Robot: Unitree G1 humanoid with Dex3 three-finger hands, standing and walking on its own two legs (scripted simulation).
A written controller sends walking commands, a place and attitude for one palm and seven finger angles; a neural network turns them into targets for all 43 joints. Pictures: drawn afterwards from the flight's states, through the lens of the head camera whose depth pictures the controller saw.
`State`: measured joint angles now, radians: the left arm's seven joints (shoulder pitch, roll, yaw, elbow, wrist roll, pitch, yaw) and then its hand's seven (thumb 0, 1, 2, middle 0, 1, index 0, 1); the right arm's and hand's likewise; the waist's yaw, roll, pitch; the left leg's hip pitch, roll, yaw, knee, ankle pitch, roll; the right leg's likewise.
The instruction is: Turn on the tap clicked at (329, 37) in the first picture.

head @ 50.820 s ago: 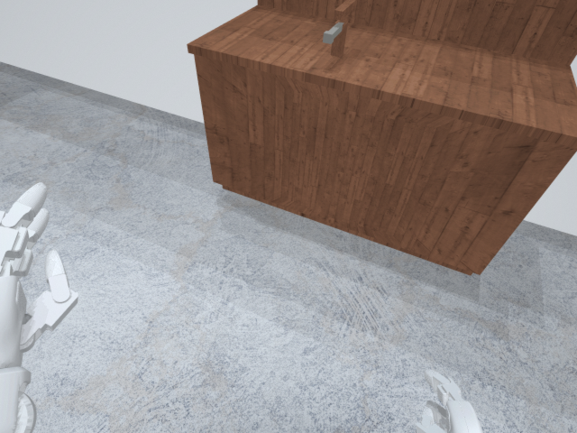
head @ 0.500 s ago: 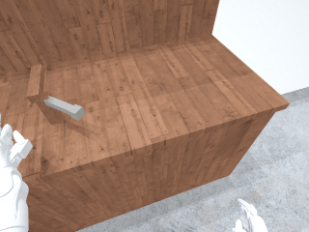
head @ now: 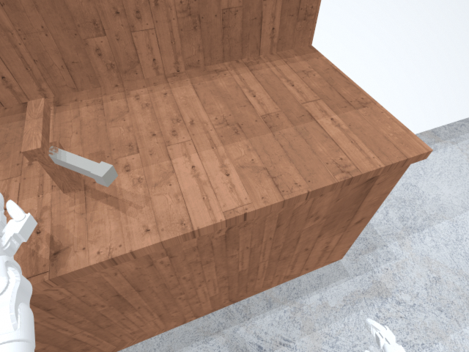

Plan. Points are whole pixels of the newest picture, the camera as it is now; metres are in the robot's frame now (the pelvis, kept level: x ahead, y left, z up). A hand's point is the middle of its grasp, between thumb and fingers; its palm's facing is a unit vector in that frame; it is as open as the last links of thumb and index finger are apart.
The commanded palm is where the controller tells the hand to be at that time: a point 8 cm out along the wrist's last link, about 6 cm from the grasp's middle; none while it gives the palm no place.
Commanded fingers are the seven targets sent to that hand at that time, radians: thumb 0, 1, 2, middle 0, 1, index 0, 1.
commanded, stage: reach beside the lever's end, fingers flat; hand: left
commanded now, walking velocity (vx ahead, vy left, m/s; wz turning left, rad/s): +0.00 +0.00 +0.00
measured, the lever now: (104, 174) +0.37 +0.26 +0.10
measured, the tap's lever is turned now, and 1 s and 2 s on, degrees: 45 45 45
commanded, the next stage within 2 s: push the lever round in 0.08 s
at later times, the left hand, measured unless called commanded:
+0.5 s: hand (37, 217) +0.29 +0.34 +0.09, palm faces +0.63 -0.77 -0.07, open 7.8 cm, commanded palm +0.24 +0.36 +0.09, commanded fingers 0.00 0.90 0.90 -0.15 -0.15 -0.15 -0.15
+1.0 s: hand (57, 215) +0.29 +0.30 +0.09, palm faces +0.63 -0.77 -0.06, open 7.8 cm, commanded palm +0.24 +0.33 +0.09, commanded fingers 0.00 0.90 0.90 -0.15 -0.15 -0.15 -0.15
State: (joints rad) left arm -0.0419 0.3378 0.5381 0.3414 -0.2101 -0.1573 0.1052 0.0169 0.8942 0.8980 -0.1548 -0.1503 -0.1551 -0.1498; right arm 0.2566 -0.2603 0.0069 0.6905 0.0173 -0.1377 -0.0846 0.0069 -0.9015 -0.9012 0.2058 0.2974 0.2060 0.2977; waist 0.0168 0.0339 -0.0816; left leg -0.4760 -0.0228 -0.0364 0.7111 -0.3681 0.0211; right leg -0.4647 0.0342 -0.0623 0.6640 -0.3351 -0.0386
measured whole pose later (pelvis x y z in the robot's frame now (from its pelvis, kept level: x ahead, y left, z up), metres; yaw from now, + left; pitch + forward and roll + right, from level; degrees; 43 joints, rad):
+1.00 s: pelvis +0.00 +0.00 +0.00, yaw +0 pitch +7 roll -1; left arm -0.04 0.25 0.42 0.25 -0.18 -0.15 0.21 0.02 0.90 0.90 -0.15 -0.15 -0.15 -0.15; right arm 0.23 -0.25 0.01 0.69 0.01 -0.12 -0.08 0.01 -0.90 -0.90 0.21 0.30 0.21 0.30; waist 0.02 0.04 -0.09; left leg -0.46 -0.03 -0.04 0.71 -0.37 0.02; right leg -0.45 0.03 -0.07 0.67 -0.34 -0.04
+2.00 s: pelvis -0.01 -0.01 +0.00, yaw +1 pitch +6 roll -1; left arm -0.24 0.08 0.26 0.32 -0.02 -0.06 0.66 0.02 0.90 0.90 -0.15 -0.15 -0.14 -0.15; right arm 0.15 -0.22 0.00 0.71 -0.03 -0.02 -0.06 0.01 -0.90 -0.90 0.20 0.30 0.20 0.30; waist 0.01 0.04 -0.09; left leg -0.46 -0.03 -0.06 0.72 -0.36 0.01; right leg -0.45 0.03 -0.08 0.68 -0.34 -0.05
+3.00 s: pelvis -0.01 -0.03 -0.01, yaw +2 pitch +10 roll +0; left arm -0.64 0.05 0.38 0.72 0.09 -0.02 0.93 0.01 0.93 0.92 -0.15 -0.15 -0.13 -0.14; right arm 0.20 -0.21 -0.02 0.77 -0.07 0.01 0.02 0.00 -0.90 -0.90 0.20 0.30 0.20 0.30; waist -0.03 0.04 -0.14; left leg -0.58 -0.02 -0.08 0.75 -0.36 -0.02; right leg -0.57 0.04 -0.11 0.73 -0.35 -0.08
